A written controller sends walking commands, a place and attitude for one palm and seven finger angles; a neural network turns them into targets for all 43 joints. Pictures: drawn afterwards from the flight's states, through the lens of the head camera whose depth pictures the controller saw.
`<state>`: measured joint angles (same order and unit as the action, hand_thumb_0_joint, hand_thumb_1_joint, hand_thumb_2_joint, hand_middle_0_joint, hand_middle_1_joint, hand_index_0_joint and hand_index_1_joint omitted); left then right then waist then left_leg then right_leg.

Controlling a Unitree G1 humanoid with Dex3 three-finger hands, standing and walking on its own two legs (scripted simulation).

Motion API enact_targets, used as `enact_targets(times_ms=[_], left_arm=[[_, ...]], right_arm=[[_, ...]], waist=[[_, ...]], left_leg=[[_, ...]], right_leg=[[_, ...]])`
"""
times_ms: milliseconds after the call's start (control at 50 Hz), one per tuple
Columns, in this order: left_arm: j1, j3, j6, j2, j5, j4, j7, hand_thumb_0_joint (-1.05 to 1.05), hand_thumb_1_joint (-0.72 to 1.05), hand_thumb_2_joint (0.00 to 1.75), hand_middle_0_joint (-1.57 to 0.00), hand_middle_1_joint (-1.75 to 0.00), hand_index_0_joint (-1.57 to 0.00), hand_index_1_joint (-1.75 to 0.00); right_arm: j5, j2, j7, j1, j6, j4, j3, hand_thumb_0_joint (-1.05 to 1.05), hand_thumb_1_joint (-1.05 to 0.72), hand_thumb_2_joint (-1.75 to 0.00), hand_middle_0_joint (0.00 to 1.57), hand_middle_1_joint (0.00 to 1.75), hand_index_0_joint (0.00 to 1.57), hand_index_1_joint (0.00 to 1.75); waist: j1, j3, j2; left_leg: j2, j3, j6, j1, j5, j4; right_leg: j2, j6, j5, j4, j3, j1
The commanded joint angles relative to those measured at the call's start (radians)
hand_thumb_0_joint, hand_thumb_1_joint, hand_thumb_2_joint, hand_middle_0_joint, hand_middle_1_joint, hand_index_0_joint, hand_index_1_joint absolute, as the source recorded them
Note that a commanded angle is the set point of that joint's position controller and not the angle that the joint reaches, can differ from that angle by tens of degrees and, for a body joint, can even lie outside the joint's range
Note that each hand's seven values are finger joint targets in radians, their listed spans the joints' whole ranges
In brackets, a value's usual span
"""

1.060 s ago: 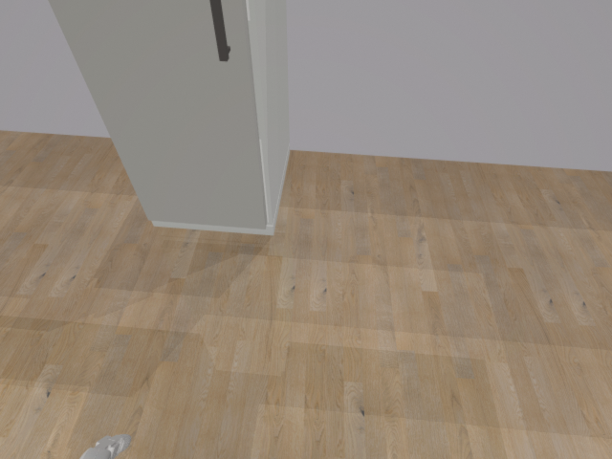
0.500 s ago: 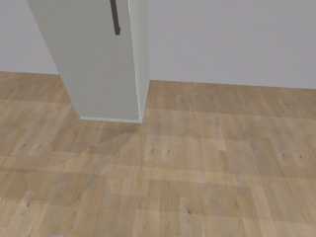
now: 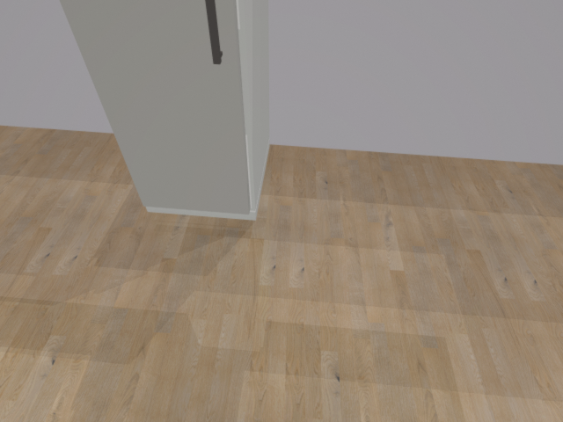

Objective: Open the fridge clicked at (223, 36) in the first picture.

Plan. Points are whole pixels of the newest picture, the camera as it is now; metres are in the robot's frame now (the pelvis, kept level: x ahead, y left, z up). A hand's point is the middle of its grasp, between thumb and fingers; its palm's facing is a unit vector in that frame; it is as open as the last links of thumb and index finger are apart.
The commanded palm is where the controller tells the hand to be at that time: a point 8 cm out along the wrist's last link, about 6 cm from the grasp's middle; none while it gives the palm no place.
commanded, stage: look at it before walking up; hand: right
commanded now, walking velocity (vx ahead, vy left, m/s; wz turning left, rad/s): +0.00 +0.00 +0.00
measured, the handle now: out of the picture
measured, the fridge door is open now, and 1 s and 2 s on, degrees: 0 0 0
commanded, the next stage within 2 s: walk to a spot facing it in 0.38 s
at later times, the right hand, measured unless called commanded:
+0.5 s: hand out of the picture +0.07 -0.25 -0.16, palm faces -0.03 +0.94 -0.33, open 7.4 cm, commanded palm none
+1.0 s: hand out of the picture +0.04 -0.17 -0.17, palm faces -0.15 +0.96 -0.25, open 7.4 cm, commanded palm none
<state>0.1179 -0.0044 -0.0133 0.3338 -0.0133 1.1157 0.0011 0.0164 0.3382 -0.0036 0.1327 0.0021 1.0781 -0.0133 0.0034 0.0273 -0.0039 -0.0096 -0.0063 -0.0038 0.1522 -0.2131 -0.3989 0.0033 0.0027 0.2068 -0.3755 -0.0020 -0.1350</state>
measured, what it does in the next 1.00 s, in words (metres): lifts its right foot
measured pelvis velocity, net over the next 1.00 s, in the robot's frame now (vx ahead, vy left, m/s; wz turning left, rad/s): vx -0.03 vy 0.02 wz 0.20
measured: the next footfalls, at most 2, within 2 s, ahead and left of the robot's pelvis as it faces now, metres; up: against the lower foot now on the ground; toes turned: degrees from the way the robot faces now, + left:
right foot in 1.30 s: +0.02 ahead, -0.13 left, +0.00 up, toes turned +23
left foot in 1.76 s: -0.11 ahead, +0.11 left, +0.00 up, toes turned +46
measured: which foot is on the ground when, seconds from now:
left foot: down 0.00-1.00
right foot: down 0.00-0.86, up 0.88-1.00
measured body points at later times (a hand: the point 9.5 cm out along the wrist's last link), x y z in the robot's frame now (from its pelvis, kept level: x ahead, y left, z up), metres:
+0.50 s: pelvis +0.00 +0.00 +0.00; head +0.01 +0.00 +0.45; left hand +0.09 +0.30 -0.13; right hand +0.07 -0.29 -0.13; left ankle +0.00 +0.12 -0.74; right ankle +0.00 -0.12 -0.74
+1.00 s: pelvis -0.03 +0.02 -0.02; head +0.01 +0.05 +0.43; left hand +0.01 +0.28 -0.17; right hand +0.05 -0.22 -0.16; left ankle +0.00 +0.11 -0.74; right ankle -0.02 -0.13 -0.68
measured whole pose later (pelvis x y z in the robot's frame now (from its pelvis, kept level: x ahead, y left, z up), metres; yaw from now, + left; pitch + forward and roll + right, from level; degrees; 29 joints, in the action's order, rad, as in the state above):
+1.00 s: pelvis -0.03 +0.02 -0.02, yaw +12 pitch -1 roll -1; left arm 0.14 0.06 0.05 0.23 -0.02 0.97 0.02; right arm 0.02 0.19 0.00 0.26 -0.04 0.92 0.03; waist 0.04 0.10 0.03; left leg 0.07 -0.04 0.06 0.34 -0.25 -0.60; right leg -0.04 0.05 0.41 -1.08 0.01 -0.46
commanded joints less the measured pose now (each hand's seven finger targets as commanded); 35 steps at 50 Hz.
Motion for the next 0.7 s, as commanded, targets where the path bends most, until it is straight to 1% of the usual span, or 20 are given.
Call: enact_targets(times_ms=[0, 20, 80, 120, 140, 220, 260, 320, 380, 460, 480, 500, 540, 560, 600, 620, 640, 680], left_arm=[[-0.05, 0.038, -0.021, 0.209, 0.004, -0.066, 0.01, 0.0, 0.9, 0.9, -0.2, -0.3, -0.2, -0.3], [-0.051, 0.04, -0.02, 0.207, 0.005, -0.067, 0.01, 0.0, 0.9, 0.9, -0.2, -0.3, -0.2, -0.3], [-0.049, 0.039, -0.021, 0.206, 0.004, -0.066, 0.009, 0.0, 0.9, 0.9, -0.2, -0.3, -0.2, -0.3], [-0.048, 0.039, -0.021, 0.208, 0.005, -0.067, 0.01, 0.0, 0.9, 0.9, -0.2, -0.3, -0.2, -0.3], [-0.051, 0.038, -0.022, 0.206, 0.005, -0.066, 0.01, 0.0, 0.9, 0.9, -0.2, -0.3, -0.2, -0.3], [-0.048, 0.038, -0.022, 0.207, 0.007, -0.066, 0.011, 0.0, 0.9, 0.9, -0.2, -0.3, -0.2, -0.3], [-0.053, 0.038, -0.022, 0.207, 0.006, -0.065, 0.011, 0.0, 0.9, 0.9, -0.2, -0.3, -0.2, -0.3], [-0.05, 0.038, -0.02, 0.207, 0.007, -0.062, 0.011, 0.0, 0.9, 0.9, -0.2, -0.3, -0.2, -0.3], [-0.054, 0.038, -0.022, 0.21, 0.005, -0.062, 0.012, 0.0, 0.9, 0.9, -0.2, -0.3, -0.2, -0.3], [-0.057, 0.037, -0.022, 0.21, 0.006, -0.063, 0.012, 0.0, 0.9, 0.9, -0.2, -0.3, -0.2, -0.3], [-0.055, 0.037, -0.022, 0.213, 0.006, -0.061, 0.014, 0.0, 0.9, 0.9, -0.2, -0.3, -0.2, -0.3], [-0.049, 0.04, -0.021, 0.209, 0.005, -0.065, 0.016, 0.0, 0.9, 0.9, -0.2, -0.3, -0.2, -0.3], [-0.001, 0.029, -0.008, 0.119, 0.002, -0.066, 0.02, 0.0, 0.9, 0.9, -0.2, -0.3, -0.2, -0.3], [0.019, 0.027, 0.001, 0.091, 0.002, -0.071, 0.022, 0.0, 0.9, 0.9, -0.2, -0.3, -0.2, -0.3], [0.036, 0.039, 0.011, 0.099, 0.002, -0.097, 0.028, 0.0, 0.9, 0.9, -0.2, -0.3, -0.2, -0.3], [0.037, 0.048, 0.015, 0.106, 0.002, -0.115, 0.029, 0.0, 0.9, 0.9, -0.2, -0.3, -0.2, -0.3], [0.038, 0.054, 0.018, 0.11, 0.0, -0.13, 0.031, 0.0, 0.9, 0.9, -0.2, -0.3, -0.2, -0.3], [0.028, 0.067, 0.021, 0.115, -0.001, -0.159, 0.032, 0.0, 0.9, 0.9, -0.2, -0.3, -0.2, -0.3]], right_arm=[[-0.004, 0.206, 0.014, -0.046, 0.024, -0.065, 0.049, 0.0, -0.9, -0.9, 0.2, 0.3, 0.2, 0.3], [-0.004, 0.206, 0.015, -0.038, 0.025, -0.066, 0.049, 0.0, -0.9, -0.9, 0.2, 0.3, 0.2, 0.3], [-0.005, 0.207, 0.014, -0.04, 0.026, -0.065, 0.048, 0.0, -0.9, -0.9, 0.2, 0.3, 0.2, 0.3], [-0.004, 0.207, 0.014, -0.037, 0.027, -0.063, 0.05, 0.0, -0.9, -0.9, 0.2, 0.3, 0.2, 0.3], [-0.005, 0.206, 0.014, -0.037, 0.027, -0.064, 0.049, 0.0, -0.9, -0.9, 0.2, 0.3, 0.2, 0.3], [-0.005, 0.208, 0.015, -0.032, 0.03, -0.06, 0.049, 0.0, -0.9, -0.9, 0.2, 0.3, 0.2, 0.3], [-0.006, 0.206, 0.015, -0.033, 0.029, -0.059, 0.048, 0.0, -0.9, -0.9, 0.2, 0.3, 0.2, 0.3], [-0.005, 0.207, 0.015, -0.03, 0.03, -0.057, 0.048, 0.0, -0.9, -0.9, 0.2, 0.3, 0.2, 0.3], [-0.006, 0.206, 0.015, -0.03, 0.029, -0.055, 0.048, 0.0, -0.9, -0.9, 0.2, 0.3, 0.2, 0.3], [-0.005, 0.206, 0.015, -0.029, 0.028, -0.052, 0.048, 0.0, -0.9, -0.9, 0.2, 0.3, 0.2, 0.3], [-0.005, 0.209, 0.014, -0.033, 0.027, -0.055, 0.049, 0.0, -0.9, -0.9, 0.2, 0.3, 0.2, 0.3], [-0.005, 0.203, 0.013, -0.035, 0.021, -0.061, 0.05, 0.0, -0.9, -0.9, 0.2, 0.3, 0.2, 0.3], [-0.005, 0.125, 0.017, 0.007, -0.001, -0.062, 0.042, 0.0, -0.9, -0.9, 0.2, 0.3, 0.2, 0.3], [-0.004, 0.098, 0.019, 0.027, -0.013, -0.069, 0.039, 0.0, -0.9, -0.9, 0.2, 0.3, 0.2, 0.3], [-0.001, 0.1, 0.017, 0.042, -0.027, -0.095, 0.048, 0.0, -0.9, -0.9, 0.2, 0.3, 0.2, 0.3], [0.001, 0.099, 0.015, 0.051, -0.03, -0.11, 0.052, 0.0, -0.9, -0.9, 0.2, 0.3, 0.2, 0.3], [0.002, 0.097, 0.012, 0.056, -0.034, -0.126, 0.058, 0.0, -0.9, -0.9, 0.2, 0.3, 0.2, 0.3], [0.003, 0.087, 0.007, 0.065, -0.039, -0.153, 0.065, 0.0, -0.9, -0.9, 0.2, 0.3, 0.2, 0.3]], waist=[[-0.001, -0.033, -0.001], [0.002, -0.037, -0.01], [0.0, -0.043, -0.006], [-0.001, -0.056, -0.003], [0.0, -0.051, 0.007], [-0.001, -0.071, -0.008], [-0.001, -0.059, 0.005], [0.0, -0.061, -0.014], [-0.001, -0.064, 0.012], [0.001, -0.059, 0.004], [-0.002, -0.058, 0.001], [-0.002, -0.048, 0.008], [-0.005, -0.054, 0.003], [-0.007, -0.044, 0.003], [-0.009, -0.04, 0.003], [-0.006, -0.042, 0.005], [-0.008, -0.047, 0.013], [-0.004, -0.038, 0.047]], left_leg=[[-0.108, -0.105, 0.033, 0.008, 0.06, 0.083], [-0.11, -0.109, 0.035, 0.009, 0.059, 0.087], [-0.112, -0.111, 0.035, 0.01, 0.063, 0.089], [-0.112, -0.108, 0.036, 0.002, 0.085, 0.085], [-0.112, -0.108, 0.036, 0.003, 0.086, 0.085], [-0.114, -0.106, 0.037, -0.015, 0.139, 0.08], [-0.114, -0.106, 0.037, -0.009, 0.138, 0.08], [-0.115, -0.103, 0.037, -0.013, 0.144, 0.084], [-0.114, -0.102, 0.036, -0.015, 0.152, 0.082], [-0.114, -0.101, 0.034, -0.016, 0.144, 0.087], [-0.109, -0.109, 0.036, -0.007, 0.156, 0.083], [-0.105, -0.113, 0.037, 0.008, 0.176, 0.072], [-0.103, -0.123, 0.029, 0.032, 0.225, 0.03], [-0.096, -0.129, 0.025, 0.056, 0.236, 0.006], [-0.082, -0.136, 0.027, 0.096, 0.244, -0.044], [-0.073, -0.136, 0.027, 0.117, 0.239, -0.067], [-0.062, -0.139, 0.026, 0.138, 0.225, -0.095], [-0.036, -0.13, 0.022, 0.186, 0.193, -0.158]], right_leg=[[-0.115, -0.032, -0.08, 0.072, -0.098, -0.017], [-0.114, -0.032, -0.082, 0.066, -0.097, -0.014], [-0.114, -0.031, -0.09, 0.064, -0.097, -0.008], [-0.116, -0.031, -0.106, 0.06, -0.097, -0.001], [-0.116, -0.03, -0.105, 0.063, -0.097, -0.003], [-0.118, -0.029, -0.141, 0.052, -0.095, 0.01], [-0.118, -0.029, -0.138, 0.059, -0.096, 0.008], [-0.119, -0.029, -0.142, 0.058, -0.096, 0.011], [-0.12, -0.029, -0.153, 0.064, -0.095, 0.022], [-0.121, -0.03, -0.146, 0.069, -0.096, 0.02], [-0.125, -0.028, -0.148, 0.067, -0.088, 0.029], [-0.128, -0.026, -0.151, 0.053, -0.076, 0.031], [-0.131, -0.012, -0.159, 0.009, -0.038, 0.027], [-0.134, -0.007, -0.154, -0.006, -0.025, 0.02], [-0.149, -0.012, -0.135, -0.028, -0.014, 0.007], [-0.16, -0.018, -0.125, -0.044, -0.015, 0.003], [-0.17, -0.023, -0.104, -0.05, -0.015, -0.003], [-0.2, -0.04, -0.071, -0.051, -0.03, -0.018]])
